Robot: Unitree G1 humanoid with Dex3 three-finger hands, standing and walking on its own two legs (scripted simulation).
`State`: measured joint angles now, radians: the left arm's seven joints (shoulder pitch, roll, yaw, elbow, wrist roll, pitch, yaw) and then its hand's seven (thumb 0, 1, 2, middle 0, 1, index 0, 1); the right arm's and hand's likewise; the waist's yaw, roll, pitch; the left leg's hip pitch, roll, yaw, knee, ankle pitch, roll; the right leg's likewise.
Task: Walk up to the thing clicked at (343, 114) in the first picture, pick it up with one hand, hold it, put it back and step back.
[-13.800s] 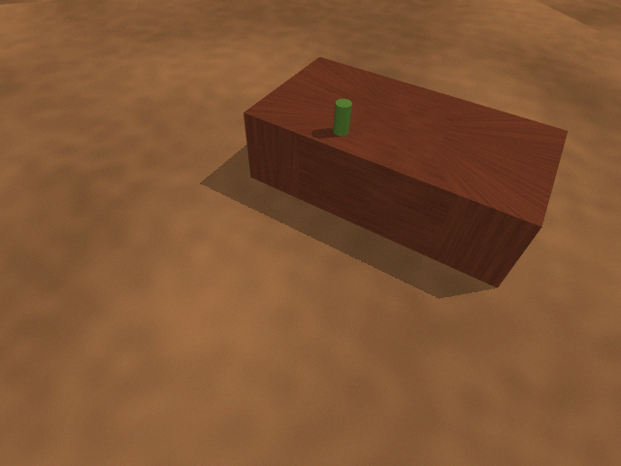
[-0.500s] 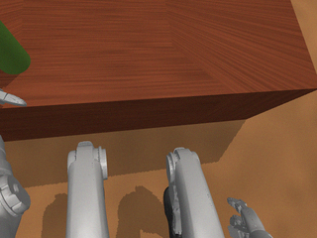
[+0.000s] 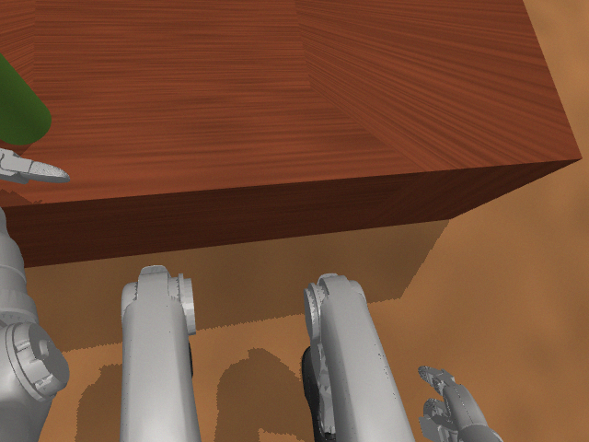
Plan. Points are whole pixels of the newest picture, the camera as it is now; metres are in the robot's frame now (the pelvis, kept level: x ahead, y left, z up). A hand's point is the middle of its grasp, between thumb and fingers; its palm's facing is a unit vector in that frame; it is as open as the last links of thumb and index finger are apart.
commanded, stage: close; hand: left
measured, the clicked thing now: out of the picture +0.49 +0.34 +0.02
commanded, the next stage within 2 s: settle in 0.50 s
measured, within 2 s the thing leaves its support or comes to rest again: leaves its support in 0.88 s
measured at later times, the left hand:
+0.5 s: hand out of the picture +0.47 +0.33 +0.02, palm faces +0.38 -0.93 +0.01, open 9.3 cm
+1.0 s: hand out of the picture +0.46 +0.34 +0.05, palm faces +0.39 -0.92 -0.02, open 9.6 cm
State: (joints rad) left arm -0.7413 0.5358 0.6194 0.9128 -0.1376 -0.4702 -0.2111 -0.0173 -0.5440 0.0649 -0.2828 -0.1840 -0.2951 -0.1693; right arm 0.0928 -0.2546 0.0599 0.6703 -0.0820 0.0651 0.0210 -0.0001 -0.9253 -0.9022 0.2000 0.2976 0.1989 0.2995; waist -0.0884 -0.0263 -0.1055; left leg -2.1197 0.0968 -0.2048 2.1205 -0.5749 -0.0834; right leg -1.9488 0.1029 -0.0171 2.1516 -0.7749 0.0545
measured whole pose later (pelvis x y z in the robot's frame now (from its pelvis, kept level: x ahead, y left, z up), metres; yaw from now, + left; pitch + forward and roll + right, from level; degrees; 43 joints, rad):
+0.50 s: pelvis +0.00 +0.00 +0.01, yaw +0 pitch +33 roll -6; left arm -0.76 0.56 0.61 0.93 -0.14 -0.46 -0.21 -0.01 -0.17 0.55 -0.88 -0.77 -0.92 -0.75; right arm 0.11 -0.26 0.06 0.67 -0.07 0.06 0.02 0.00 -0.93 -0.90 0.20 0.30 0.20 0.30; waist -0.09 -0.02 -0.11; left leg -2.09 0.10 -0.20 2.08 -0.58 -0.08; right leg -1.92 0.10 -0.02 2.10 -0.77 0.06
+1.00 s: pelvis +0.01 +0.00 +0.03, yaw +1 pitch +33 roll -6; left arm -0.71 0.53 0.59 0.82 -0.13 -0.40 -0.18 -0.01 -0.44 1.13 -0.77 -1.17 -0.80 -1.16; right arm 0.12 -0.24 0.05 0.67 -0.05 0.07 0.00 0.00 -0.91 -0.90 0.20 0.30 0.20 0.30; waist -0.08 -0.01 -0.14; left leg -2.03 0.10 -0.19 2.02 -0.58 -0.08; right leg -1.86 0.08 -0.02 2.04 -0.77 0.05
